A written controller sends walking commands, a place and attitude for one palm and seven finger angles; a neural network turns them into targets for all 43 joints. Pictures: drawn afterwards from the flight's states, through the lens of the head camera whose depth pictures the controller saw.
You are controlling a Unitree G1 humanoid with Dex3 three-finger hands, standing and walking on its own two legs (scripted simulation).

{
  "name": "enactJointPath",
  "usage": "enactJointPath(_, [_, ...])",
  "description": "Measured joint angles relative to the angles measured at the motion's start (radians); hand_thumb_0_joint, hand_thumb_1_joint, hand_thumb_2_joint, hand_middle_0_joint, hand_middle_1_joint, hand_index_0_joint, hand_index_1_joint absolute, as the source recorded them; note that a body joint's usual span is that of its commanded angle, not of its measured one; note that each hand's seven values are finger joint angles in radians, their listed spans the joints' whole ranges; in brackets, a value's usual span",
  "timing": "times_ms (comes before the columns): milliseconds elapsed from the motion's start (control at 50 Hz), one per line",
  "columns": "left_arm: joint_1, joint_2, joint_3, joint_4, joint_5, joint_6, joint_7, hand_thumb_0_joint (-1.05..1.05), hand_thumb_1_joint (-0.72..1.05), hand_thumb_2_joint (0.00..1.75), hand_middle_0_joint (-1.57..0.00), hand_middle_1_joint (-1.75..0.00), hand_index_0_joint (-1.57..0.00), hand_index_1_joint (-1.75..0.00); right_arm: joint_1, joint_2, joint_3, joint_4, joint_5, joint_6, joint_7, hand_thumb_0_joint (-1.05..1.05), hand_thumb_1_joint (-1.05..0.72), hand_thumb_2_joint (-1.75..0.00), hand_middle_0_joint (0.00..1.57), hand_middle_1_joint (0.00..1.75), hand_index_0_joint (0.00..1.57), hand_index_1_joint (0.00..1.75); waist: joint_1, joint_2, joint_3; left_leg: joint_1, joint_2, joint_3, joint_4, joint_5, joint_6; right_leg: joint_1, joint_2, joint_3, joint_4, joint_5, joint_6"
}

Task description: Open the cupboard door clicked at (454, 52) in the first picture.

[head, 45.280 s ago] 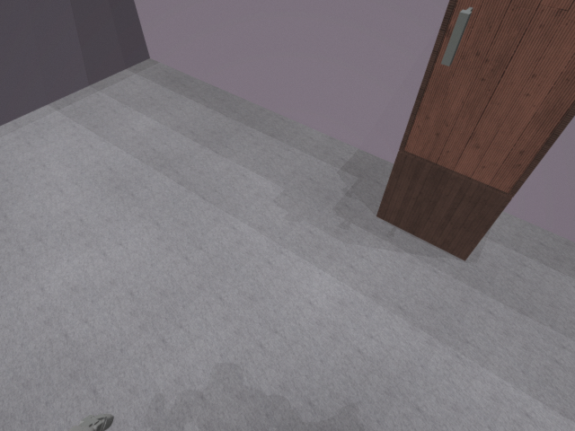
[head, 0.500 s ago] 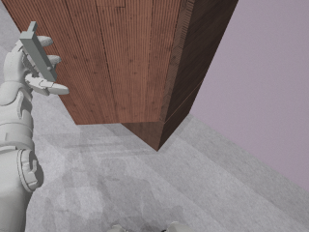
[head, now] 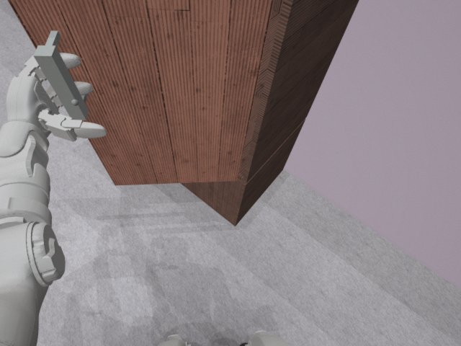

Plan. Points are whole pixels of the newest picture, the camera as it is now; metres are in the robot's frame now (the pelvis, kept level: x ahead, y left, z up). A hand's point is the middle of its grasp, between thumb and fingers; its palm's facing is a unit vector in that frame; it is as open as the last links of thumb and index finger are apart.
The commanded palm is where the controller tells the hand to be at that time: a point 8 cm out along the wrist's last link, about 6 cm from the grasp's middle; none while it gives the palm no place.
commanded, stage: close the thumb around the handle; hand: left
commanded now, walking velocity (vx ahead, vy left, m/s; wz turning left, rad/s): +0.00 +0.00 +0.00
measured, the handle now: (67, 78) +0.55 +0.25 +0.12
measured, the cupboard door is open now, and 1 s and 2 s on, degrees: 44 49 92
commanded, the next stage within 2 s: pull the door open along its arc in 0.56 s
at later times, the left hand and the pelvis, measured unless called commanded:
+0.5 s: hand (73, 103) +0.49 +0.23 +0.12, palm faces +0.01 -1.00 +0.02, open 6.1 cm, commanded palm +0.47 +0.28 +0.11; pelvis +0.00 +0.01 +0.00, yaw +0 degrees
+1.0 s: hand (74, 119) +0.46 +0.22 +0.11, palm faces +0.00 -1.00 +0.01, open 6.2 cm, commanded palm +0.40 +0.28 +0.11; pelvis +0.01 +0.00 +0.01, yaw -2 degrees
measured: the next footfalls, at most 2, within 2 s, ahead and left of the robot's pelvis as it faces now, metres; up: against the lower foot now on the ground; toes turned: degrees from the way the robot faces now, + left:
none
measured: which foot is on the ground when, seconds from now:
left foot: down 0.00-1.00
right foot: down 0.00-1.00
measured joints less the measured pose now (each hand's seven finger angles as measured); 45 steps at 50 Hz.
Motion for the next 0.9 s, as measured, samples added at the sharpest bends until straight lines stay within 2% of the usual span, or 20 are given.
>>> enactJointPath(140, [0.01,0.0,0.001,-0.002,-0.005,0.0,0.0,-0.01,-0.15,0.45,-0.31,-1.24,-0.32,-1.24,0.009,0.002,0.001,0.003,0.001,0.002,0.001,0.0,-0.9,-0.9,0.2,0.3,0.2,0.3,-0.001,0.003,-0.002,0.005,0.0,0.003,0.0,-0.001,0.002,0.005,0.0,0.003,-0.001,0.001,0.002])
enactJointPath(440, [0.004,0.009,0.008,0.003,-0.001,-0.002,-0.003,0.01,0.63,0.78,-0.36,-1.31,-0.37,-1.32,0.012,0.004,0.003,0.002,-0.002,-0.004,0.001,0.0,-0.9,-0.9,0.2,0.3,0.2,0.3,-0.006,0.003,-0.001,-0.007,-0.001,0.007,0.008,-0.002,0.008,-0.007,-0.001,0.008,0.002,0.004,0.007])
enactJointPath(760, [0.006,-0.005,0.007,-0.003,0.008,0.0,0.011,0.01,0.68,0.81,-0.32,-1.35,-0.35,-1.34,0.008,0.007,0.005,-0.002,-0.003,-0.001,0.003,0.0,-0.9,-0.9,0.2,0.3,0.2,0.3,-0.006,0.004,-0.005,-0.006,-0.003,0.009,0.01,-0.003,0.009,-0.008,-0.002,0.011,0.007,0.003,0.009])
enactJointPath(900, [0.118,-0.035,0.02,-0.112,-0.022,0.014,0.012,0.01,0.69,0.79,-0.31,-1.35,-0.33,-1.33,0.017,0.006,-0.005,-0.023,0.004,0.009,0.008,0.0,-0.9,-0.9,0.2,0.3,0.2,0.3,0.007,0.012,-0.016,0.026,0.003,0.027,-0.01,-0.004,0.007,0.013,0.004,0.03,-0.006,0.005,0.008])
